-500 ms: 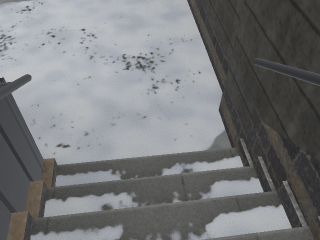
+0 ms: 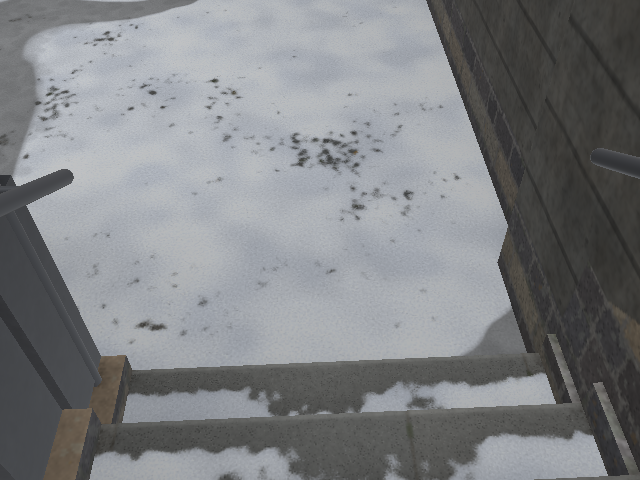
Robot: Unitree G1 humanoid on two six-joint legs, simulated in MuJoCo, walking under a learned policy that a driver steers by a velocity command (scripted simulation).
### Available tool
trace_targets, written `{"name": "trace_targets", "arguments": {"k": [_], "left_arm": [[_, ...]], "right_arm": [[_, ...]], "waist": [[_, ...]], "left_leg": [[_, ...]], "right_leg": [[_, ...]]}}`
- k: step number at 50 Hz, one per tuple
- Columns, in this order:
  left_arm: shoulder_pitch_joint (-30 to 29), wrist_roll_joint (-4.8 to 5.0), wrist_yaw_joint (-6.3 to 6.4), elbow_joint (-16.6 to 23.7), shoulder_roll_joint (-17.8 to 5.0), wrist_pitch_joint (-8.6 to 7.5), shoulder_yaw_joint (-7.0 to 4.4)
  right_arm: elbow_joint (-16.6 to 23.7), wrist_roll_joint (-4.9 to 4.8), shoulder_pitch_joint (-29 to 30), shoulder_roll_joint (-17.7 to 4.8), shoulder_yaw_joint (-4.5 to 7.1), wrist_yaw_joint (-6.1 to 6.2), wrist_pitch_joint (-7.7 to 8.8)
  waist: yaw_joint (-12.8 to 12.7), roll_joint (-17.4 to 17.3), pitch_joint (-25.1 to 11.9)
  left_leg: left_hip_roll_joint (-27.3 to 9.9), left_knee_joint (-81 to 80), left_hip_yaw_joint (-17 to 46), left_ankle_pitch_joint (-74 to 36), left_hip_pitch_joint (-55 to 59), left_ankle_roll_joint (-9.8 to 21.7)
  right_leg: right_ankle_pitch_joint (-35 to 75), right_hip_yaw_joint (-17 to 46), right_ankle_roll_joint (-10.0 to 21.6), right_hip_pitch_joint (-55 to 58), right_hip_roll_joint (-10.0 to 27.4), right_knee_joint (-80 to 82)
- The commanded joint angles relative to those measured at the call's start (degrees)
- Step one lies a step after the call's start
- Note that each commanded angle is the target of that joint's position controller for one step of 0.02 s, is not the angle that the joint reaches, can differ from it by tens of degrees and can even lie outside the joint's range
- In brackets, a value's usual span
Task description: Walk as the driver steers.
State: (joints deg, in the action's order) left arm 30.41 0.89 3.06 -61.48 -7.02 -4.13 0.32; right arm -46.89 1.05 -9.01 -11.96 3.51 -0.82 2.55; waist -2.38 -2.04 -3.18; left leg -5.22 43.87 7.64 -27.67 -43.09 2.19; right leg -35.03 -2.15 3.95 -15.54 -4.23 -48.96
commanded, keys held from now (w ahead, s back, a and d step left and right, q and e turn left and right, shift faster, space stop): w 1.00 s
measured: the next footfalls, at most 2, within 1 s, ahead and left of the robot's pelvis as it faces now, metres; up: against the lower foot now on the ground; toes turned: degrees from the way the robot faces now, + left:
left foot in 0.18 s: +0.24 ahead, +0.15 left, -0.18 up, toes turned +0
right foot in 0.74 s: +0.54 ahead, -0.09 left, -0.36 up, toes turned +1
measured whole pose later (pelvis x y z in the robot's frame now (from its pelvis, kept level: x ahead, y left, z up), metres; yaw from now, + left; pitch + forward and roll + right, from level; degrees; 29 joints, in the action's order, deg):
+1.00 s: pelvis +0.52 -0.02 -0.33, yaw +1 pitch +2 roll +0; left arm 28.7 -1.0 0.0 -60.1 -7.3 -3.2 -0.3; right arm -48.5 -0.3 -13.8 -12.1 3.2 2.1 2.1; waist -0.7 -2.9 -2.4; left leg -4.9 72.7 5.6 2.6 -48.5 1.3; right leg -22.0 -1.3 4.7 -18.0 -4.4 -38.4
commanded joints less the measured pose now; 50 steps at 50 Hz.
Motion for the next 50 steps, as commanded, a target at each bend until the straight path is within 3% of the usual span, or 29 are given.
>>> {"name": "trace_targets", "arguments": {"k": [1, 5, 7, 8, 9, 10, 12, 13, 14, 15, 16, 17, 19, 21, 23, 27, 33, 35, 37, 38, 39, 40, 41, 42, 43, 44, 46, 48, 50], "left_arm": [[-0.97, 0.80, 0.66, 2.64, -8.65, 0.66, -1.74], [1.57, 0.29, 1.85, 3.15, -9.32, 3.31, -2.94], [0.64, 0.26, 1.81, 2.31, -9.69, 3.71, -3.20], [-2.80, -0.01, 0.97, 1.77, -9.76, 3.16, -3.23], [-1.96, 0.58, -0.72, 1.24, -8.56, 1.90, -3.18], [4.72, 0.76, -1.86, 1.02, -3.26, 0.95, -2.31], [1.59, 3.79, -2.20, 8.62, -7.85, -1.06, -2.13], [-9.30, 4.23, -0.62, 10.61, -9.89, 0.46, -2.50], [-10.92, 4.26, 0.20, 11.92, -8.47, 1.53, -2.26], [-10.23, 3.00, 0.55, 10.93, -9.57, 2.28, -3.03], [-7.94, 1.42, 0.10, 9.63, -11.74, 2.20, -3.93], [-7.12, 0.48, -0.14, 9.27, -10.35, 2.10, -4.40], [-10.50, -2.84, -0.88, 11.77, -5.65, 1.74, -3.61], [-9.74, -0.91, -2.17, 12.64, -5.64, 2.02, -3.43], [-18.68, -0.12, -3.04, 16.18, -9.41, 1.88, -4.57], [-26.06, -2.58, -4.98, 18.51, -7.82, 0.47, -4.12], [-31.26, 0.47, -6.52, 23.05, -6.15, 1.53, -2.89], [-26.45, 0.73, -6.41, 21.14, -8.30, 0.88, -3.60], [-4.26, -0.86, -6.21, 12.05, -11.60, 0.76, -6.28], [8.69, -1.65, -6.21, 7.77, -12.34, 1.13, -5.82], [7.33, -1.30, -6.55, 7.72, -13.11, 1.55, -4.62], [8.02, 0.66, -6.41, 7.74, -15.15, 2.68, -5.51], [6.87, 1.74, -6.07, 6.38, -17.97, 2.74, -6.55], [1.26, -0.29, -5.72, 6.98, -12.71, 3.38, -4.73], [-4.17, -1.56, -5.53, 7.66, -12.87, 2.49, -4.23], [-12.71, -2.20, -5.57, 9.72, -5.89, 0.37, -1.83], [-14.35, -1.45, -4.22, 9.45, -6.72, -0.95, -1.61], [-6.51, -1.87, -1.98, 5.16, -8.10, -0.54, -1.81], [-4.07, -1.93, -1.83, 4.85, -10.11, -0.41, -2.31]], "right_arm": [[4.37, -0.70, 3.27, 0.30, -0.70, -1.06, -0.50], [6.97, -2.50, 7.41, -1.29, -0.88, -2.94, -0.03], [3.05, -2.20, -1.80, -3.20, 0.18, -2.84, 0.67], [-2.07, -2.10, -17.25, -5.20, 1.47, -2.37, 0.51], [-6.07, -0.42, -27.96, -7.18, 2.25, -1.91, 0.15], [-7.82, -0.46, -30.93, -5.70, 0.33, -2.34, 0.11], [-8.86, -2.94, -31.88, -12.74, 2.20, -2.00, -1.37], [-8.76, -1.89, -26.44, -5.80, 0.19, -1.38, -1.97], [-7.66, -1.10, -19.73, -7.17, 0.29, -1.00, -0.96], [-5.74, 0.03, -12.33, -1.94, -1.71, -0.82, 0.93], [-4.51, 0.42, -8.35, 1.60, -2.95, -1.12, 2.52], [-4.60, 0.17, -7.16, 0.96, -3.14, -0.16, 3.13], [-8.70, -0.12, -14.46, -3.11, -2.14, 1.87, 2.77], [-9.86, 0.38, -18.11, -5.72, -1.61, 2.32, 2.34], [-11.94, -1.57, -24.39, -2.98, -1.74, 2.67, 2.69], [-9.84, -1.86, -20.45, -2.59, -2.11, 4.50, 2.32], [-8.60, -2.63, -22.74, -3.74, -0.80, 5.23, -1.12], [-8.82, -2.06, -21.13, -5.22, -0.01, 5.17, -1.86], [-11.66, -2.00, -21.72, -3.96, -0.32, 4.18, -1.31], [-12.28, -2.70, -21.29, -2.00, -0.44, 3.05, 0.12], [-10.92, -3.85, -29.68, 0.67, -1.25, 2.15, 1.06], [-8.24, -4.60, -28.97, -2.07, -1.31, 1.98, 1.92], [-2.86, -6.20, -20.25, -2.64, -1.73, 2.75, 2.00], [-1.30, -5.98, -11.75, -4.11, -1.31, 4.40, 0.19], [0.28, -5.25, -9.16, -3.91, -1.43, 5.05, -0.96], [-1.36, -4.14, -11.26, -6.37, 0.00, 4.86, -1.19], [-2.67, -1.85, -14.33, -5.33, 1.12, 4.10, -0.45], [-0.32, 0.30, -10.75, -0.49, 0.02, 3.24, -0.17], [-0.37, -1.19, -12.16, -1.60, 0.20, 1.84, -0.47]], "waist": [[-0.02, 5.62, 7.44], [-4.17, 5.78, 9.63], [-0.20, 4.48, 7.30], [7.53, 4.32, 2.64], [11.73, -5.41, -2.28], [8.98, -17.24, -6.30], [8.05, -21.61, -13.80], [7.26, -0.86, -4.24], [4.19, -4.08, 1.00], [0.04, 2.22, 6.72], [-2.33, 1.74, 7.72], [-4.14, 2.06, 9.04], [-1.68, -3.72, 5.11], [-2.20, -3.52, 0.68], [2.02, 0.67, 3.69], [3.56, 0.19, 7.91], [9.37, -1.77, 10.27], [7.12, -2.88, 8.42], [-2.12, 0.99, 0.47], [-7.41, 10.71, -3.73], [-1.63, 21.62, -8.64], [-2.59, 24.08, -12.86], [-2.94, 20.53, -12.38], [-1.97, 5.22, -3.58], [0.59, 5.42, 2.10], [5.56, -1.38, 7.25], [7.88, 5.35, 8.45], [6.24, 10.99, 4.13], [6.59, 7.56, 0.77]], "left_leg": [[3.67, -7.41, -4.94, -2.65, 14.09, -1.18], [-0.55, -20.35, -0.87, 8.95, 5.79, -1.19], [-0.57, -24.88, -4.69, 11.34, 17.44, 0.81], [-1.28, -25.44, -6.39, 9.60, 34.37, 3.17], [-2.10, -20.76, -6.65, 2.37, 49.88, 5.72], [-7.60, 0.97, -0.47, -11.69, 67.74, 9.01], [-19.46, -14.40, 24.53, 24.87, 68.13, 19.34], [-17.27, -26.18, 26.30, 55.99, 55.88, 16.05], [-19.29, -29.24, 32.92, 61.56, 45.46, 18.10], [-15.43, -24.35, 28.09, 56.08, 33.01, 14.44], [-11.94, -21.24, 21.05, 46.10, 24.08, 11.60], [-6.25, -22.28, 10.33, 39.67, 14.04, 9.56], [-5.02, -20.74, 8.77, 21.14, 16.55, 12.11], [-6.59, -17.64, 10.11, 18.44, 20.82, 13.21], [-6.89, -14.40, 11.95, 33.12, 34.33, 11.07], [0.64, -9.95, 2.32, 47.60, 13.16, 7.80], [-1.15, 6.04, 7.67, 45.19, 28.14, 8.88], [-2.07, 14.21, 9.64, 35.39, 32.04, 9.35], [3.36, 38.59, 4.28, 34.77, 20.97, 5.96], [11.86, 66.49, 0.15, 61.26, 5.90, 2.31], [13.08, 82.37, 3.68, 82.38, -12.98, 0.18], [11.57, 83.82, 4.33, 78.91, -19.05, -1.42], [7.29, 73.68, 1.89, 66.65, -25.72, -0.30], [5.05, 71.16, -2.79, 58.88, -24.66, 0.25], [3.45, 68.37, -1.25, 55.40, -21.53, 0.59], [0.16, 51.16, 5.00, 40.14, -15.80, 2.05], [-1.02, 31.74, 1.69, 31.10, -4.69, 0.57], [-1.42, 25.82, -1.05, 26.86, -2.69, -1.82], [-1.17, 26.51, -0.94, 22.60, -4.02, -1.25]], "right_leg": [[15.40, 9.53, 7.00, -14.64, 8.56, 8.36], [18.99, 17.67, 7.99, 1.67, 11.84, -4.38], [29.33, 16.31, 7.38, 0.91, 11.65, -15.74], [28.33, 15.98, 6.48, -6.08, 10.49, -28.05], [19.02, 9.48, 2.60, -15.15, 1.58, -51.48], [-19.84, 11.99, -0.11, -38.16, -4.57, -74.35], [-11.92, 11.63, -2.98, -51.41, -2.02, -77.80], [1.42, 7.58, -0.73, -54.26, 3.23, -68.33], [7.05, 7.75, -0.38, -51.71, 4.70, -66.44], [19.80, 13.57, 0.55, -49.11, 7.88, -52.70], [25.15, 14.70, 1.08, -42.52, 9.85, -43.79], [31.47, 11.60, -0.78, -33.52, 10.22, -29.71], [36.26, 8.62, -3.36, -29.73, 10.64, -20.03], [40.47, 8.44, -3.37, -28.03, 10.07, -21.22], [48.19, 14.39, -0.90, -43.62, 11.75, -9.40], [73.44, 6.03, -1.17, -18.90, 6.91, 10.67], [56.03, 8.11, -3.24, -22.67, 8.97, 24.75], [49.07, 6.63, -1.77, -16.85, 10.13, 29.02], [55.41, 2.83, 1.64, 11.62, 9.86, 31.61], [72.49, 6.57, 5.10, 28.62, 14.84, 21.00], [76.94, 13.27, 8.58, 42.00, 20.06, 3.22], [61.90, 23.05, 12.40, 40.96, 24.45, 9.11], [21.04, 34.90, 16.74, 37.77, 29.34, 22.46], [1.03, 38.64, 14.82, 24.06, 27.62, 32.96], [0.39, 42.36, 15.47, 12.39, 28.74, 33.11], [7.36, 34.97, 10.63, -1.14, 23.86, 27.75], [25.94, 18.59, 7.14, -13.64, 14.79, 27.39], [43.11, 18.68, 10.44, -9.63, 14.52, 25.32], [44.27, 19.56, 11.04, -4.36, 15.74, 22.29]]}}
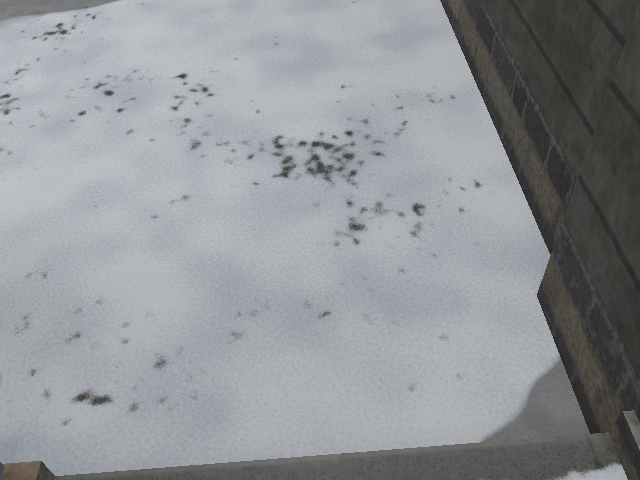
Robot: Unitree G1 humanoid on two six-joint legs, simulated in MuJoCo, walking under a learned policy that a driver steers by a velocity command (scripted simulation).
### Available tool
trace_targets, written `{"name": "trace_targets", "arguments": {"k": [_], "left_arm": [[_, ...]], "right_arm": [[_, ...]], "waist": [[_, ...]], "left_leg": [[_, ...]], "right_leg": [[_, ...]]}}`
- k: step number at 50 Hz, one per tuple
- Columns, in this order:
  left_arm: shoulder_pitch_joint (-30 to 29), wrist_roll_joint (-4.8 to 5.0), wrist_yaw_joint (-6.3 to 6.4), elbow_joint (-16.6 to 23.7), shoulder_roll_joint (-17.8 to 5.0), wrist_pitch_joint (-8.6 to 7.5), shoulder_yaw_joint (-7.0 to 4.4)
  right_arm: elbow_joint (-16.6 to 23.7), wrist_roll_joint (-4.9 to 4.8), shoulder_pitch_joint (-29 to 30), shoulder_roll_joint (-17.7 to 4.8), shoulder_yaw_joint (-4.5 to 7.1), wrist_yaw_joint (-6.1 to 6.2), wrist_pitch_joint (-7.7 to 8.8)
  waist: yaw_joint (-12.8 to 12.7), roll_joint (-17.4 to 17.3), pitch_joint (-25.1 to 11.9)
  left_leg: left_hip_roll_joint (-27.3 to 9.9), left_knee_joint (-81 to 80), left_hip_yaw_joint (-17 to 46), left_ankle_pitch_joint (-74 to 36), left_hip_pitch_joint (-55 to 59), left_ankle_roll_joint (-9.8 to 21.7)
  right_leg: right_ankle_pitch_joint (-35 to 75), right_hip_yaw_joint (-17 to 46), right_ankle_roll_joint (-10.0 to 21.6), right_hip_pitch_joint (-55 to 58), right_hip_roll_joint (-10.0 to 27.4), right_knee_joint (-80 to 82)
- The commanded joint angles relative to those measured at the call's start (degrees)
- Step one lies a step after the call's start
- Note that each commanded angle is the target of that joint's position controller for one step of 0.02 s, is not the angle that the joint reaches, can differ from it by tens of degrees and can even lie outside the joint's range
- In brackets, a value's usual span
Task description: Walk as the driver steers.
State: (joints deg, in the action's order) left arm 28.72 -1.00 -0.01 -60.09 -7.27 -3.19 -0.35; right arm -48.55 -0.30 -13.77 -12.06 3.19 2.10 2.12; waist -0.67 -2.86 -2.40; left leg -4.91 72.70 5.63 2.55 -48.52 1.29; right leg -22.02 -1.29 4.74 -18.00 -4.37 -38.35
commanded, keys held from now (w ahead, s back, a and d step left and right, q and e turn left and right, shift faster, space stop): w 0.32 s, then w+e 0.56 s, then e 0.12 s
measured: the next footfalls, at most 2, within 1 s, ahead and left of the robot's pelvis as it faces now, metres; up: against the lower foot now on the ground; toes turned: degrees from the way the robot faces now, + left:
left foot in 0.32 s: +0.32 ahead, +0.15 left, -0.18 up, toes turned -1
right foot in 0.92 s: +0.62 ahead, -0.17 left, -0.36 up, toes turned -16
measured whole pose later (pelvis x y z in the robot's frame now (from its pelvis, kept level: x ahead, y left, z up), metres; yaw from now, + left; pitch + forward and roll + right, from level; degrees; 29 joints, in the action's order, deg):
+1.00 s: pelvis +0.53 -0.06 -0.36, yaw -19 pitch +2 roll +1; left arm 5.8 0.6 -3.0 -46.0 -13.8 -0.8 -3.2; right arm -52.8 -0.7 -22.1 -12.9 2.5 1.9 3.9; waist 3.5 -0.5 3.2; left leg -6.1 106.9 2.9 47.1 -25.4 -5.4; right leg -11.2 1.8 3.7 -25.7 -4.3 -33.9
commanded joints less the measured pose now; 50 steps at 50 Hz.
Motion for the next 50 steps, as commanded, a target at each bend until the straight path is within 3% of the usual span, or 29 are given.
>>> {"name": "trace_targets", "arguments": {"k": [1, 3, 6, 12, 14, 15, 16, 17, 18, 20, 21, 22, 23, 24, 25, 27, 29, 31, 35, 38, 41, 43, 44, 45, 46, 47, 48, 49, 50], "left_arm": [[1.92, 1.59, 1.60, 1.92, -8.13, -1.74, -1.50], [4.05, 2.61, 2.64, 1.47, -6.32, -1.43, -0.90], [1.37, 1.85, 3.73, 3.16, -7.64, -1.01, -0.60], [4.01, 2.44, 4.68, 4.65, -9.34, 2.35, -2.19], [2.89, 2.37, 5.43, 4.09, -9.75, 2.98, -2.37], [0.24, 2.37, 4.80, 2.99, -9.92, 2.66, -2.59], [1.48, 2.10, 3.26, 1.94, -8.44, 1.70, -2.30], [5.30, 2.56, 1.50, 1.23, -4.85, 0.46, -1.94], [11.22, 4.30, 0.84, 2.93, -6.03, -0.53, -1.42], [-0.62, 6.16, 1.50, 10.96, -8.09, -1.05, -1.12], [-8.30, 6.15, 3.23, 11.33, -10.12, 0.69, -1.75], [-8.38, 5.66, 3.61, 11.82, -8.43, 2.02, -1.69], [-6.99, 4.70, 3.84, 10.42, -9.35, 2.85, -2.74], [-4.62, 3.80, 3.40, 9.27, -10.24, 2.65, -3.69], [-4.85, 3.10, 3.18, 9.61, -10.05, 2.29, -4.36], [-7.78, 0.87, 1.91, 11.35, -5.36, 2.03, -3.74], [-6.72, 1.83, 0.36, 11.85, -5.54, 2.13, -3.46], [-15.08, 2.71, -0.53, 15.22, -9.26, 1.76, -4.52], [-23.46, 0.09, -3.10, 18.14, -6.56, 1.08, -3.81], [-27.18, 2.51, -3.71, 20.03, -5.45, 3.06, -3.26], [-34.07, 3.61, -5.22, 22.72, -5.75, 2.05, -2.51], [-28.98, 3.39, -4.87, 20.69, -6.84, 2.15, -2.99], [-19.01, 3.84, -4.29, 17.44, -9.17, 2.44, -4.22], [-7.01, 2.63, -3.33, 13.19, -13.83, 2.00, -6.51], [2.55, 1.52, -2.46, 8.72, -19.47, 1.90, -7.56], [0.84, -0.56, -2.38, 9.11, -22.62, 1.64, -6.35], [-1.32, 0.82, -2.42, 12.00, -19.79, 2.02, -5.99], [-6.12, 1.48, -2.47, 14.75, -18.78, 2.87, -6.01], [-9.35, 2.29, -2.30, 14.46, -20.97, 3.50, -6.52]], "right_arm": [[3.72, -0.35, -1.16, -3.94, 1.29, -1.57, 0.10], [5.98, 0.94, 4.41, -3.75, 1.27, -2.65, 0.14], [7.85, 2.04, 8.13, -1.78, 0.83, -4.47, 0.76], [11.54, -0.80, 14.10, -0.52, -0.84, -5.90, 1.07], [9.14, -0.62, 8.43, -3.21, 0.29, -6.12, 1.50], [4.94, -0.98, -3.29, -3.99, 1.14, -5.79, 1.77], [-0.03, 0.82, -15.06, -5.98, 2.16, -5.11, 1.47], [-3.29, 1.82, -25.91, -7.05, 1.84, -5.23, 1.11], [-3.17, 0.24, -24.43, -8.65, 1.46, -5.30, 0.50], [-5.31, -1.83, -24.00, -13.25, 2.75, -4.61, -0.88], [-3.93, 0.09, -18.81, -6.19, 0.62, -3.82, -0.99], [-3.92, 0.98, -13.01, -5.72, 0.10, -3.71, 0.10], [-2.42, 1.75, -6.78, -0.11, -1.70, -3.69, 1.77], [-2.26, 1.67, -3.84, 2.45, -2.57, -4.12, 2.83], [-1.10, 2.01, -1.52, 0.50, -2.33, -3.22, 3.77], [-5.60, 2.36, -7.60, -3.26, -1.47, -1.17, 3.55], [-6.99, 2.77, -10.94, -6.75, -0.60, -0.92, 3.56], [-7.60, 0.33, -13.43, -4.09, -0.49, -0.52, 3.89], [-8.15, 1.15, -14.84, -2.75, -1.13, 1.33, 3.49], [-7.74, 0.80, -16.50, -3.25, -0.75, 0.45, 2.09], [-7.53, 0.13, -18.50, -4.11, -0.02, 0.55, 1.00], [-7.40, -0.06, -16.00, -6.38, 0.70, 0.55, 0.19], [-8.11, 0.03, -12.59, -8.48, 1.26, 0.10, 0.19], [-7.28, -0.13, -9.80, -7.98, 1.05, -0.34, 0.97], [-6.60, -0.08, -9.85, -8.02, 1.20, 0.08, 1.73], [-4.26, 0.93, -20.49, -1.63, -0.36, -0.30, 2.91], [-0.16, 0.31, -18.08, -7.36, 0.43, -0.50, 4.25], [3.69, -0.65, -12.67, -8.78, 0.82, -0.30, 4.21], [6.84, -1.76, -7.55, -5.09, -0.36, 0.28, 3.54]], "waist": [[2.45, 5.89, 1.31], [0.47, 4.84, 4.59], [-0.52, 5.22, 5.90], [-6.82, 6.28, 9.05], [-4.47, 6.68, 8.46], [1.71, 6.67, 5.46], [5.47, 1.40, -1.01], [7.97, -10.75, -7.91], [5.35, -17.86, -13.98], [6.54, -15.33, -14.35], [5.68, 2.72, -5.27], [2.12, 0.16, 0.69], [-1.45, 4.32, 6.16], [-3.78, 2.61, 7.19], [-4.83, 1.61, 8.85], [-3.31, -4.08, 5.02], [-3.79, -2.55, 1.04], [-0.21, 0.75, 3.85], [2.77, 0.00, 7.48], [6.46, -0.65, 10.82], [10.51, -0.48, 13.17], [8.02, -0.72, 11.50], [1.95, -2.03, 8.12], [-4.45, 2.20, 1.56], [-8.76, 11.11, -1.67], [-1.42, 23.29, -9.46], [-4.14, 20.61, -18.46], [-4.46, 13.70, -19.33], [-1.46, 8.30, -16.40]], "left_leg": [[-2.73, -11.37, 5.52, -15.25, -6.18, 1.11], [-1.74, -25.24, 4.24, -26.90, -5.53, 1.16], [2.36, -32.99, -0.96, -39.05, 12.96, 1.57], [0.95, -49.47, 0.33, -21.50, 9.10, -0.68], [-0.89, -55.16, -0.50, -19.70, 14.69, 0.99], [-2.58, -57.59, -1.24, -23.84, 28.15, 3.57], [0.38, -54.17, -6.52, -26.64, 46.57, 4.19], [-7.54, -37.24, 1.34, -46.55, 69.86, 9.77], [-13.91, -27.83, 9.46, -44.73, 79.69, 13.59], [-22.59, -46.65, 27.60, 2.53, 73.54, 20.46], [-20.18, -54.71, 26.19, 23.77, 59.83, 18.00], [-21.36, -56.12, 29.65, 24.08, 46.61, 19.31], [-16.48, -52.20, 23.05, 21.18, 34.60, 14.88], [-12.99, -50.77, 15.81, 14.36, 27.22, 11.43], [-8.35, -52.94, 5.56, 8.22, 18.44, 8.53], [-8.66, -51.42, 3.75, -7.71, 22.38, 10.94], [-10.71, -48.34, 4.22, -10.14, 28.46, 12.21], [-9.79, -45.93, 3.52, 1.29, 40.47, 8.06], [-6.45, -40.73, -7.39, 14.48, 26.51, 4.66], [-8.59, -35.01, -7.07, 19.37, 30.87, 4.77], [-9.95, -27.60, -7.11, 17.55, 37.72, 3.77], [-11.10, -21.00, -7.45, 7.95, 36.96, 3.55], [-11.85, -11.44, -6.67, 2.12, 34.55, 3.25], [-7.71, 4.07, -10.40, -8.61, 30.97, 1.91], [-0.39, 32.24, -14.76, 17.33, 19.59, -3.58], [2.76, 50.72, -6.71, 53.84, -4.48, -6.66], [0.15, 43.63, -0.64, 48.11, -5.80, -7.80], [-0.05, 39.73, 0.00, 44.21, -5.70, -7.64], [0.60, 40.16, -1.72, 39.15, -8.47, -7.70]], "right_leg": [[22.16, 18.92, 8.38, 5.55, 15.26, 9.21], [13.05, 16.25, 7.09, 4.42, 13.46, 5.79], [4.62, 11.70, 5.19, -10.11, 8.95, 1.80], [9.33, 18.04, 7.66, 5.12, 10.20, -13.43], [18.07, 18.52, 6.99, 6.97, 10.79, -21.74], [17.99, 18.21, 6.48, 1.50, 10.53, -32.14], [17.13, 12.64, 4.56, -6.50, 5.28, -46.31], [-20.03, 11.29, 0.33, -25.64, -3.84, -74.06], [-32.33, 13.67, -2.78, -40.57, -3.48, -87.84], [-21.35, 8.45, -5.15, -52.60, 0.45, -85.71], [-10.58, 7.58, -3.43, -51.64, 3.95, -79.80], [-5.32, 7.92, -2.73, -47.05, 5.74, -77.52], [6.55, 14.47, -1.32, -43.72, 7.42, -64.95], [11.29, 16.46, -0.41, -38.35, 8.33, -55.91], [18.95, 15.05, -1.85, -29.96, 7.62, -40.39], [24.82, 12.96, -3.52, -27.84, 7.93, -32.30], [28.75, 12.09, -2.99, -28.42, 7.63, -33.09], [36.70, 18.55, -0.62, -40.14, 7.96, -20.19], [61.05, 10.19, -0.60, -21.77, 5.23, -2.72], [54.13, 8.62, -1.78, -23.71, 5.65, 0.91], [50.85, 6.59, -2.01, -24.46, 8.05, 10.81], [43.42, 3.22, -1.07, -14.99, 8.06, 11.85], [39.17, 3.30, 0.62, -3.88, 8.77, 13.53], [46.07, -1.53, 1.68, 13.46, 4.10, 16.92], [63.39, 1.22, 4.12, 28.86, 7.30, 15.85], [86.78, 13.00, 10.88, 50.22, 15.41, -6.47], [79.80, 20.00, 15.61, 50.02, 18.63, -4.50], [64.09, 25.50, 19.27, 43.75, 21.84, 3.28], [42.53, 34.38, 20.95, 34.18, 24.57, 10.46]]}}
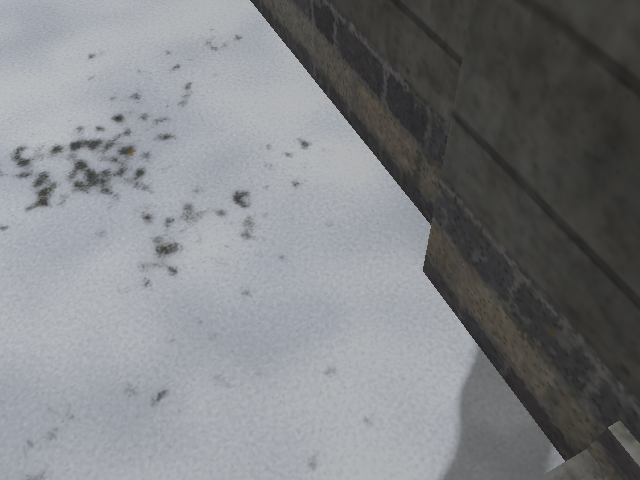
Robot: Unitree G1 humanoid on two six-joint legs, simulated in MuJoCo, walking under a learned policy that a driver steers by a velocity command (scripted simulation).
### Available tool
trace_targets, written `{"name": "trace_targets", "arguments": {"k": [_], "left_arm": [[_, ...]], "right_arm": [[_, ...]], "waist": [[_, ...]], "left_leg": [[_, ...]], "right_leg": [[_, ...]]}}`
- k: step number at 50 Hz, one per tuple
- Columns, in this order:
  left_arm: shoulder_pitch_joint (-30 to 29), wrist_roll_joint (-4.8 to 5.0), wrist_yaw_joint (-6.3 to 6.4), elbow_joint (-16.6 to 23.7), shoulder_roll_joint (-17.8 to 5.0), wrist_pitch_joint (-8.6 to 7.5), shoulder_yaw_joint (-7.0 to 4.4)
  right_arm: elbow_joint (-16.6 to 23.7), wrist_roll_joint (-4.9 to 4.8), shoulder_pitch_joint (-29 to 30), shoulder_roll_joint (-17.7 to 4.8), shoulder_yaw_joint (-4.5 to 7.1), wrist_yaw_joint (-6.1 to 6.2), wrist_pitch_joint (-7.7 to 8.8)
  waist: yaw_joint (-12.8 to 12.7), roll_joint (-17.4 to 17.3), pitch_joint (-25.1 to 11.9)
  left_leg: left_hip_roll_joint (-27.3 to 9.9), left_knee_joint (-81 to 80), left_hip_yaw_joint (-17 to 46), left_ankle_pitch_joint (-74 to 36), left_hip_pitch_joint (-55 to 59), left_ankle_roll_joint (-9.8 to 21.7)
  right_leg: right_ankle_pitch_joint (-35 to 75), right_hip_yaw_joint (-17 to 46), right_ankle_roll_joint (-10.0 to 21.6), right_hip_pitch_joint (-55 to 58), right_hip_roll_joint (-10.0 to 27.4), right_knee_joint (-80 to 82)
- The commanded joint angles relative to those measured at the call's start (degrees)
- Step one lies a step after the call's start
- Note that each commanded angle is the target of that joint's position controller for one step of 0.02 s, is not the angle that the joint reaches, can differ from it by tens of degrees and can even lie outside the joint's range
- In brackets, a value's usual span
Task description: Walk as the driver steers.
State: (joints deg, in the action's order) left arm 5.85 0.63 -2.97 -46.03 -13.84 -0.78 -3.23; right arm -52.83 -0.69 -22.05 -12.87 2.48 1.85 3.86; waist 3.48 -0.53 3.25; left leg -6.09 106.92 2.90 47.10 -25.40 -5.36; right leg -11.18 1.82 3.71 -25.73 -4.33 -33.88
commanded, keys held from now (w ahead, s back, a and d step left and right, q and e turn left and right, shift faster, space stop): e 0.14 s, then q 0.86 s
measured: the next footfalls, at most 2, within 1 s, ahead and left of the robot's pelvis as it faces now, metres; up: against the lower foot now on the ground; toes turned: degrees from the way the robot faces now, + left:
left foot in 0.56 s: +0.32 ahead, +0.20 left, -0.18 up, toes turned -4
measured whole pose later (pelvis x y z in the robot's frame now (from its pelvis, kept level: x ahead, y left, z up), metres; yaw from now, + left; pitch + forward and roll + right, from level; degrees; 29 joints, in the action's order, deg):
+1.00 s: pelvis +0.28 +0.07 -0.16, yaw +16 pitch +2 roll -2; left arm -5.5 -0.3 2.3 -26.6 -7.2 1.6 0.5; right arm -40.0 -0.8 -20.1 -11.4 0.7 6.2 -5.1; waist 4.8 2.8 2.3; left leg 6.1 30.0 19.3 13.2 -17.3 0.0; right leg -7.6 5.4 -7.2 -44.6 -4.7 -64.8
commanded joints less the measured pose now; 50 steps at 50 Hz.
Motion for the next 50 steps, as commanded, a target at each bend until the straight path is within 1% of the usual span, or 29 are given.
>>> {"name": "trace_targets", "arguments": {"k": [1, 2, 3, 4, 6, 7, 8, 9, 10, 13, 17, 21, 24, 27, 28, 29, 30, 31, 32, 33, 34, 35, 37, 38, 41, 42, 45, 47, 50], "left_arm": [[8.77, -0.77, 0.58, 3.43, -10.84, 0.08, -2.15], [3.54, -1.81, 0.76, 5.22, -9.29, -0.88, -1.47], [1.71, -1.18, 1.16, 5.08, -7.12, -1.53, -0.65], [2.43, -1.33, 2.52, 5.06, -5.75, -1.03, 0.02], [3.81, -1.58, 5.95, 5.29, -5.79, 0.55, 0.64], [2.84, -2.03, 7.11, 6.50, -8.37, 0.93, 0.70], [7.29, -1.00, 7.36, 5.38, -9.97, 1.08, 0.29], [10.44, 0.15, 7.51, 3.25, -7.97, 0.62, 0.35], [12.78, 0.49, 7.40, 1.89, -4.56, 0.46, 1.28], [16.72, -1.05, 7.97, 0.18, -2.79, -0.47, 1.50], [15.37, -1.26, 7.50, 0.47, -1.23, -2.07, 1.35], [15.98, -1.31, 8.73, 1.02, -2.16, -1.89, 0.92], [16.89, -1.00, 9.40, 1.22, -3.46, -0.49, 0.30], [15.32, -1.16, 9.49, 1.66, -3.50, 0.23, 0.24], [16.55, -1.37, 8.51, 0.92, -1.88, -0.82, 0.58], [15.84, -1.59, 6.99, 1.07, 0.74, -2.13, 1.02], [18.60, -0.36, 5.47, 3.53, 0.96, -3.00, 2.28], [16.34, 0.51, 4.75, 5.65, -1.05, -3.43, 2.89], [10.29, 0.55, 5.03, 8.21, -1.49, -3.18, 3.18], [5.16, 1.06, 5.93, 12.56, 0.71, -2.66, 4.03], [0.91, 0.92, 6.86, 13.43, 1.23, -1.49, 4.14], [0.01, 0.67, 7.54, 13.40, 0.44, 0.05, 3.78], [1.94, -1.09, 8.80, 13.91, 0.27, 1.86, 3.23], [1.85, -0.41, 8.71, 14.51, -1.67, 1.92, 2.22], [-2.31, -1.09, 7.58, 18.33, 2.92, 1.89, 2.99], [-5.78, -1.33, 7.17, 20.84, 4.28, 1.92, 3.51], [-12.06, -3.01, 6.34, 24.63, 5.78, 2.29, 3.83], [-16.55, -2.29, 5.57, 25.84, 4.99, 1.80, 3.10], [-12.39, 0.46, 4.77, 23.30, 1.27, 1.39, 0.77]], "right_arm": [[10.62, -1.19, 2.40, -5.13, 0.68, 1.72, 0.72], [10.66, 0.46, 2.67, -5.13, 0.75, 2.70, -0.97], [10.85, 2.22, 3.27, -4.71, 1.11, 3.48, -2.56], [12.26, 3.39, 4.91, -5.19, 1.35, 3.55, -2.97], [15.89, 3.28, 9.30, -2.33, 0.75, 2.95, -3.32], [14.41, 2.55, 6.47, -4.21, 1.10, 1.67, -2.95], [12.75, 1.80, 3.85, -6.62, 1.90, 0.58, -3.10], [12.41, 1.07, 4.65, -8.30, 2.74, -0.10, -3.11], [12.40, 1.09, 6.69, -7.21, 2.60, -0.45, -3.62], [14.89, 1.54, 15.19, -5.33, 1.82, -0.77, -4.39], [16.55, 1.55, 15.43, -5.11, 1.92, -1.50, -2.89], [18.21, 0.54, 17.68, -4.25, 1.56, -3.00, -2.15], [17.73, -0.37, 17.21, -4.03, 1.71, -5.04, -1.99], [14.11, -0.51, 8.19, -4.00, 2.86, -5.89, -1.80], [10.36, -0.56, -0.21, -5.54, 4.01, -5.19, -1.85], [7.62, 0.39, -9.94, -9.13, 5.23, -4.18, -2.45], [6.08, 1.23, -12.33, -13.67, 5.21, -4.38, -3.12], [5.90, 0.22, -11.91, -13.82, 5.05, -4.15, -3.90], [6.63, 0.26, -9.15, -13.57, 4.74, -3.12, -4.57], [7.34, 0.08, -3.23, -16.11, 4.83, -1.49, -5.19], [9.34, 1.68, 1.06, -13.91, 3.65, -0.42, -6.09], [11.03, 2.92, 3.83, -11.33, 2.20, -0.17, -6.48], [12.93, 2.29, 6.81, -12.72, 1.82, -0.33, -6.59], [12.28, 1.25, 4.22, -9.72, 0.71, 0.22, -6.12], [12.27, 1.63, 0.15, -8.12, -0.66, 1.80, -5.97], [12.92, 0.55, 0.10, -6.38, -1.45, 3.03, -6.65], [14.63, 0.75, -0.33, -6.29, -1.06, 4.73, -7.96], [15.27, 0.07, -0.95, -8.37, 0.65, 5.10, -8.67], [18.32, -0.58, 5.21, -12.26, 2.61, 4.75, -8.58]], "waist": [[-3.98, -3.51, -18.93], [-1.35, -4.16, -14.33], [0.79, -3.86, -8.08], [0.36, -2.13, -8.24], [0.92, 2.24, -14.55], [2.21, 2.68, -19.08], [1.52, 2.20, -19.81], [0.02, 3.82, -17.02], [-0.84, 3.64, -13.48], [-3.54, 3.95, -4.09], [-3.67, 5.47, -3.61], [-5.86, 6.78, -0.70], [-8.06, 4.28, -0.88], [-3.82, 1.76, -3.14], [-0.93, -1.26, -6.90], [2.99, -8.27, -12.77], [1.35, -14.62, -19.31], [2.71, -11.66, -26.28], [3.76, -7.53, -25.15], [1.63, -5.16, -25.84], [1.54, 0.13, -19.94], [-0.46, 2.86, -14.84], [-3.29, -1.63, -10.80], [-3.13, -1.74, -8.00], [-2.17, -5.19, -8.59], [-2.14, -4.70, -7.46], [-0.95, -5.81, -7.14], [1.02, -7.44, -8.17], [-2.35, -12.86, -8.31]], "left_leg": [[1.17, -6.24, 4.85, -20.74, -27.58, 0.75], [1.05, -9.32, 5.77, -22.57, -23.96, 0.61], [0.85, -19.48, 5.14, -25.74, -20.09, -0.48], [0.83, -29.80, 5.10, -27.19, -18.67, -0.75], [3.00, -39.81, 4.43, -36.15, -9.84, -2.08], [4.92, -34.65, 3.77, -46.65, -4.23, -2.63], [5.98, -35.06, 4.12, -49.85, -7.57, -2.66], [5.51, -36.04, 7.29, -49.51, -12.89, -2.27], [4.73, -37.44, 8.91, -47.72, -15.91, -1.40], [6.88, -45.35, 12.67, -53.07, -20.89, 0.28], [7.21, -60.35, 16.03, -66.05, -15.02, 0.33], [6.28, -73.22, 12.49, -66.61, -8.68, -0.14], [4.25, -81.59, 8.01, -67.00, -5.35, 1.17], [5.70, -91.43, 1.01, -66.65, 10.42, 5.41], [5.25, -90.86, 0.65, -77.69, 22.54, 7.13], [-1.70, -81.75, 7.58, -98.36, 42.86, 11.89], [-10.47, -69.47, 18.19, -124.27, 58.29, 20.56], [-13.89, -68.81, 21.99, -122.23, 61.73, 25.43], [-13.40, -70.54, 21.11, -115.36, 57.79, 26.47], [-15.98, -74.88, 27.31, -98.05, 50.09, 28.47], [-18.17, -79.41, 30.31, -87.61, 38.30, 28.79], [-15.42, -80.96, 28.57, -82.46, 26.87, 26.94], [-9.83, -83.06, 24.30, -81.76, 15.41, 24.44], [-4.58, -80.97, 20.81, -71.08, 14.61, 20.91], [-3.06, -79.47, 23.69, -72.25, 15.72, 20.45], [-1.75, -78.21, 23.35, -65.92, 16.74, 20.01], [1.34, -79.34, 24.75, -58.12, 15.02, 18.99], [1.21, -84.61, 26.66, -50.75, 13.91, 18.41], [-0.05, -87.37, 29.74, -41.01, 9.10, 16.83]], "right_leg": [[21.39, 34.95, 20.62, 27.79, 26.34, 8.45], [28.76, 36.23, 20.87, 18.25, 26.34, 7.65], [35.23, 27.81, 18.12, 6.47, 21.91, 6.98], [34.32, 25.10, 16.17, 6.34, 18.87, 6.78], [48.26, 20.53, 13.60, 6.76, 14.28, 2.66], [55.21, 19.31, 12.85, 6.87, 13.83, 0.04], [49.36, 16.90, 11.59, 10.12, 12.52, -0.15], [35.74, 18.75, 12.41, 13.15, 13.08, -0.19], [30.13, 19.98, 12.32, 13.36, 13.53, -0.15], [18.40, 19.87, 11.42, 10.13, 12.73, -1.98], [9.51, 17.83, 11.01, 7.83, 12.36, -8.05], [0.73, 15.75, 10.65, 2.93, 10.71, -12.66], [-1.47, 16.39, 9.93, 3.22, 11.04, -19.47], [3.09, 11.17, 6.47, -1.09, 10.20, -30.60], [-1.41, 5.57, 3.81, -4.74, 7.57, -41.95], [-20.50, -0.81, -1.63, -20.99, 2.01, -64.67], [-45.21, -4.10, -7.80, -38.47, 0.33, -90.31], [-44.90, -1.13, -10.59, -44.27, 2.58, -97.71], [-41.82, -1.05, -11.58, -47.84, 3.35, -99.71], [-36.41, 1.74, -11.59, -46.50, 5.28, -93.15], [-32.21, 3.36, -10.90, -44.25, 5.83, -92.23], [-26.70, 2.47, -9.95, -38.35, 5.71, -88.22], [-23.52, -1.83, -9.05, -33.60, 2.97, -88.62], [-11.96, -0.25, -8.98, -36.20, 2.18, -83.38], [-5.72, -0.41, -10.64, -38.98, 0.17, -84.56], [-1.17, 1.40, -11.64, -40.70, 0.98, -76.19], [5.57, 0.57, -12.79, -34.97, -0.09, -54.96], [6.26, 1.12, -12.09, -22.29, -1.03, -33.31], [3.61, 4.85, -9.19, -2.94, -0.10, -17.11]]}}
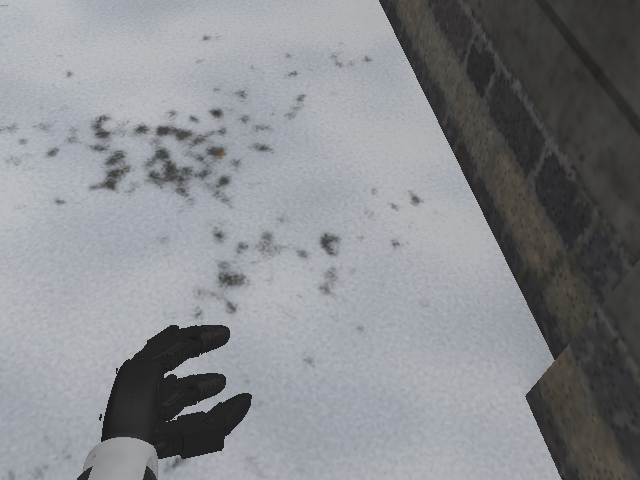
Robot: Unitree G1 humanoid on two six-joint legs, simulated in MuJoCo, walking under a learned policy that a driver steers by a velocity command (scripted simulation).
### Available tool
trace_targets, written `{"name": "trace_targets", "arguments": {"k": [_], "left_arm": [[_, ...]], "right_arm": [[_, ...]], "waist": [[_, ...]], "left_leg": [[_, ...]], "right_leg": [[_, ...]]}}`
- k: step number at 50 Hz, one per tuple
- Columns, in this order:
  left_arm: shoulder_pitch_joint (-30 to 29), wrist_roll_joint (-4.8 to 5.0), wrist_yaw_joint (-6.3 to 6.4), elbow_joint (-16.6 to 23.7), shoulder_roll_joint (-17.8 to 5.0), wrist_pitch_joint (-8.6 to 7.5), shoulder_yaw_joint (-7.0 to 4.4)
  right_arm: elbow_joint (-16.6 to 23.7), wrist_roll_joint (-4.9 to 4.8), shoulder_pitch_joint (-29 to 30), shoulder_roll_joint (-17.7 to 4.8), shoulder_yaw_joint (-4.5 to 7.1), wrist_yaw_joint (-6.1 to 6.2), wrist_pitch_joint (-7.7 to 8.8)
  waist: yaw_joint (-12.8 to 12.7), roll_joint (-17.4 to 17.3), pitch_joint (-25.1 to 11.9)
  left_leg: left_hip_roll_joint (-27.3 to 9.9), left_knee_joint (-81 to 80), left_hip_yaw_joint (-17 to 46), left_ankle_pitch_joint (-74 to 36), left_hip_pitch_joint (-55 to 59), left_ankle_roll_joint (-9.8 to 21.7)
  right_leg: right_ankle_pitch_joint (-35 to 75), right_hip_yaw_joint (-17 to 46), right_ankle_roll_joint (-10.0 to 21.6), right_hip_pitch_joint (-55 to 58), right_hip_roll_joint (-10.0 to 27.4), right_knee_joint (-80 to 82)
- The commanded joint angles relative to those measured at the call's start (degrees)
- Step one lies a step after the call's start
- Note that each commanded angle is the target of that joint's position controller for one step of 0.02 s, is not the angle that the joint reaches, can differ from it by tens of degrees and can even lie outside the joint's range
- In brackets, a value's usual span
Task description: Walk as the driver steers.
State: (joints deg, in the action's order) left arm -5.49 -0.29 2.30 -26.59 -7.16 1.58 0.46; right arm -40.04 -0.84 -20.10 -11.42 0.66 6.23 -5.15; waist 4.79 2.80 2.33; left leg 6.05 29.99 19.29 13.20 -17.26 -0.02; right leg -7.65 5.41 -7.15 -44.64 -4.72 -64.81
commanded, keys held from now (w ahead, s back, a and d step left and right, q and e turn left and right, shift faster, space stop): q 0.04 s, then s+q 0.06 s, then s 0.34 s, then w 0.56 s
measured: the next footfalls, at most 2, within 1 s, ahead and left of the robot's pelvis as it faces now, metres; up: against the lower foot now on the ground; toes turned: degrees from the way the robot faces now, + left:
right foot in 0.10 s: +0.12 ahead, -0.13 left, +0.00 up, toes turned +10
left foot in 0.64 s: -0.12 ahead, +0.10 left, +0.18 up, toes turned +7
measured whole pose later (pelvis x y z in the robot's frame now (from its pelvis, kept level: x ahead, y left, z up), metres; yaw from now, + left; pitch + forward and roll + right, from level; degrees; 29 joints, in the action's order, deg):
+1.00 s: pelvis +0.01 -0.02 +0.11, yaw +10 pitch +4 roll +0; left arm 6.9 0.6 -3.5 -37.4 -15.6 0.4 -3.4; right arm -45.9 -1.2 -30.6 -14.0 2.0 2.5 1.1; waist 3.3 1.7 -1.6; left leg -0.2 52.1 3.6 42.2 -13.9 0.4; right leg 10.4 6.2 0.1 -37.2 -1.4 -42.0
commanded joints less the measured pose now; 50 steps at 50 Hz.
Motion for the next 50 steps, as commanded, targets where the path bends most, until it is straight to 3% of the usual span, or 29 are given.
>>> {"name": "trace_targets", "arguments": {"k": [1, 4, 5, 6, 7, 8, 10, 14, 17, 21, 23, 24, 26, 28, 29, 31, 32, 33, 34, 35, 36, 37, 38, 39, 41, 43, 45, 47, 50], "left_arm": [[0.44, 1.53, -0.72, 2.43, -7.03, -0.96, -3.78], [7.79, 0.94, -0.55, -2.29, -7.77, -1.51, -5.21], [15.96, 0.15, -0.52, -4.52, -8.83, -1.77, -5.37], [25.21, -1.56, -0.63, -5.37, -12.43, -1.02, -5.52], [28.82, -2.49, -1.12, -7.66, -14.80, -0.82, -6.84], [26.49, -2.60, -1.61, -8.53, -13.07, -1.16, -6.19], [20.91, -1.65, -0.94, -8.66, -8.53, 0.58, -3.72], [13.96, -2.29, 0.51, -7.38, -11.54, 3.05, -0.43], [17.69, -1.18, 2.40, -7.58, -10.83, 4.04, 1.58], [27.20, -1.87, 5.16, -8.32, -14.31, 3.34, 0.53], [29.09, -2.39, 5.40, -7.91, -16.82, 2.27, -0.77], [29.18, -1.68, 5.66, -7.62, -17.12, 1.83, -1.19], [29.23, -0.56, 5.85, -7.43, -14.28, 1.44, -0.91], [25.25, 0.04, 4.68, -6.69, -13.60, 1.77, -0.78], [23.78, -0.32, 3.69, -7.06, -15.70, 2.05, -1.39], [23.23, 2.57, 1.54, -6.89, -16.48, 1.48, -3.11], [25.89, 4.19, 0.62, -7.58, -15.65, 0.83, -3.55], [28.33, 3.73, -0.28, -6.60, -12.86, 0.04, -3.35], [22.91, 3.79, -1.67, -3.78, -12.76, -1.37, -4.17], [8.52, 5.72, -2.28, -0.14, -13.84, -4.14, -5.24], [4.07, 6.71, -3.44, 0.81, -10.48, -6.59, -4.54], [7.53, 4.96, -3.90, -3.85, -10.73, -6.53, -4.58], [13.38, 2.22, -3.65, -8.64, -12.62, -5.60, -5.36], [18.01, 0.85, -3.04, -11.86, -13.12, -4.18, -5.68], [19.87, 0.82, -3.15, -12.95, -10.97, -1.37, -5.05], [16.50, 0.83, -3.60, -10.27, -9.17, -0.19, -4.14], [9.33, 0.84, -3.88, -7.02, -10.20, -0.78, -4.11], [1.22, 0.62, -5.36, -4.52, -9.05, -1.88, -3.42], [-2.02, 1.18, -7.30, -3.95, -8.38, -3.27, -2.98]], "right_arm": [[6.46, -0.61, 4.44, -13.12, 4.47, -0.20, 0.41], [6.64, 0.39, 1.61, -7.35, 2.95, -2.21, 1.66], [6.53, 1.84, -0.09, -3.61, 1.84, -3.32, 2.27], [7.54, 2.14, -2.27, 0.72, 0.65, -3.95, 3.34], [10.88, -0.37, 1.41, -5.03, 2.53, -3.41, 4.87], [10.82, 0.41, 7.63, -8.77, 3.96, -2.22, 4.84], [9.11, 1.23, 9.02, -7.14, 3.78, -0.90, 2.32], [11.41, -0.10, 8.29, -2.03, 1.12, -2.64, -0.15], [15.30, -0.32, 12.33, -1.77, -0.05, -2.88, -0.94], [19.13, -0.64, 18.65, -2.64, -0.53, -1.81, -0.63], [19.11, -1.28, 20.31, -3.70, 0.08, -1.75, 0.40], [19.32, -1.45, 20.43, -4.11, -0.03, -2.05, 0.77], [19.18, -1.55, 21.07, -2.93, -0.73, -2.94, 0.88], [18.93, -1.17, 19.79, -0.23, -1.95, -4.28, 0.93], [18.93, -0.97, 17.89, 3.41, -3.57, -5.24, 1.81], [16.79, -0.14, 9.96, 3.13, -3.92, -6.67, 3.04], [15.00, 0.75, 7.24, 0.65, -2.94, -6.71, 2.79], [12.67, 1.08, 3.70, -5.02, -1.46, -6.71, 3.40], [9.69, -0.32, 0.85, -14.49, 1.35, -5.89, 4.61], [6.99, -0.26, -7.14, -15.96, 2.88, -4.92, 7.06], [6.14, 0.74, -4.86, -16.78, 3.85, -4.78, 9.82], [4.98, 0.67, -2.25, -12.48, 3.40, -4.85, 10.79], [3.73, 0.98, 0.12, -9.47, 3.22, -4.91, 9.53], [2.95, 0.89, 1.94, -7.24, 2.48, -5.78, 7.72], [2.48, 0.52, 4.31, -4.39, 1.30, -6.39, 6.17], [1.84, 0.06, 3.94, -5.67, 1.12, -5.36, 6.51], [0.98, -0.07, 1.70, -7.77, 1.96, -4.41, 7.27], [-1.28, -0.24, -4.71, -8.97, 2.78, -3.68, 7.42], [-3.47, -0.71, -9.97, -9.99, 3.52, -2.94, 7.12]], "waist": [[-4.05, -16.16, -6.33], [-5.82, -13.91, -2.48], [-7.52, -8.32, -6.60], [-8.28, 6.72, -13.15], [-10.19, 11.23, -16.08], [-10.12, 11.33, -7.31], [-7.77, 11.73, -0.84], [-2.15, 3.74, -4.07], [-3.53, 1.83, -5.34], [-7.70, 3.44, -9.03], [-9.20, 4.72, -12.48], [-9.43, 5.26, -13.17], [-9.73, 4.15, -11.63], [-6.68, 2.14, -8.62], [-4.42, 6.00, -8.45], [-1.82, 14.77, -7.64], [-2.13, 12.89, -3.34], [-3.48, -5.03, 3.33], [-2.94, -27.58, 12.17], [4.47, -25.75, 17.84], [1.44, -23.65, 14.96], [-2.10, -19.82, 10.22], [-4.51, -15.46, 3.91], [-6.97, -11.26, -0.70], [-9.69, -5.19, -2.22], [-9.71, -3.52, -0.24], [-6.81, -5.13, 1.71], [-1.66, -6.96, 1.28], [1.91, -9.61, 1.00]], "left_leg": [[-11.98, -11.15, 14.27, -4.10, -1.20, 10.85], [-6.92, -6.28, 14.71, 4.18, -7.70, 8.31], [-2.94, 6.65, 10.12, 13.64, -16.93, 6.23], [6.29, 26.51, 4.54, 32.61, -30.61, 2.05], [7.45, 40.10, 5.01, 34.82, -37.57, -2.30], [5.39, 53.69, -0.94, 30.52, -45.33, -5.55], [5.43, 71.64, -6.42, 24.81, -46.80, -6.23], [8.86, 97.65, -11.67, 11.60, -35.91, -8.47], [9.09, 104.71, -11.55, 5.13, -38.46, -10.75], [7.27, 107.61, -9.32, 9.05, -42.95, -11.70], [5.59, 109.69, -9.27, 12.95, -39.98, -11.47], [3.61, 107.14, -8.50, 13.33, -39.35, -11.07], [-0.54, 96.43, -9.03, 12.26, -35.29, -10.01], [-4.71, 76.80, -16.22, 15.19, -25.70, -8.38], [-6.86, 69.41, -21.38, 29.07, -14.12, -5.60], [-5.43, 51.78, -26.07, 40.74, 4.09, -0.35], [-3.10, 42.57, -26.65, 42.80, 2.72, 2.93], [-5.38, 28.64, -16.35, 26.49, -8.63, 7.40], [-14.83, 6.04, 17.47, 34.49, -14.56, 16.66], [-17.25, -3.18, 33.62, 39.35, -4.32, 23.67], [-22.24, -2.18, 43.93, 27.78, 3.44, 27.01], [-22.56, 5.46, 37.80, 12.29, 9.63, 23.63], [-21.72, 11.74, 26.19, 9.05, 10.64, 19.36], [-18.65, 14.39, 15.55, 11.86, 2.26, 15.79], [-14.63, 10.64, 4.34, 21.00, -15.82, 13.08], [-13.84, 5.51, 1.39, 23.82, -18.90, 12.29], [-13.20, 4.64, -1.09, 21.61, -12.00, 10.53], [-13.01, 5.47, -3.30, 19.68, -1.63, 9.73], [-13.67, 7.06, -3.53, 19.12, 5.35, 9.83]], "right_leg": [[-0.05, 1.07, 2.62, 22.79, 0.25, 20.88], [3.06, -0.74, 5.00, 40.44, 2.86, 41.15], [3.53, 4.23, 8.12, 53.94, 10.24, 39.00], [29.48, 17.04, 15.92, 65.83, 24.77, 30.15], [21.13, 34.72, 24.13, 62.02, 33.28, 40.38], [10.67, 32.73, 25.48, 55.27, 30.12, 42.96], [8.57, 19.73, 20.94, 41.78, 22.12, 40.98], [26.25, 8.30, 19.39, 21.87, 15.43, 39.13], [28.82, 7.84, 21.70, 24.17, 15.46, 36.52], [35.03, 12.11, 23.58, 37.70, 18.91, 35.51], [36.30, 14.09, 23.33, 43.66, 20.19, 38.19], [28.12, 14.96, 22.50, 45.68, 20.30, 39.67], [8.34, 15.31, 20.62, 43.52, 18.46, 43.41], [-3.41, 13.57, 20.18, 34.56, 15.54, 48.36], [-2.42, 10.92, 19.88, 26.41, 15.91, 53.22], [-1.51, 5.65, 18.53, 17.89, 13.76, 55.97], [-1.30, 5.59, 17.90, 18.73, 12.98, 53.11], [-4.43, 2.09, 15.53, 23.44, 9.89, 42.12], [-20.99, -1.69, 14.00, 3.39, 5.63, 30.18], [-32.77, 10.32, 14.53, -19.01, 1.20, 21.80], [-27.84, 22.06, 15.15, -31.38, -2.30, 14.94], [-21.56, 25.19, 13.83, -33.50, -2.51, 10.02], [-14.21, 22.08, 12.26, -28.51, -1.90, 6.82], [-7.11, 15.70, 10.76, -15.44, -0.83, 2.74], [12.15, 6.87, 9.17, 3.29, -0.64, -3.09], [17.73, 4.71, 8.70, 6.45, -0.12, -1.85], [17.52, 3.52, 8.38, 3.37, 1.26, 8.03], [18.08, 0.57, 7.48, 1.43, 2.74, 21.16], [19.90, -1.05, 6.53, 4.47, 4.97, 32.06]]}}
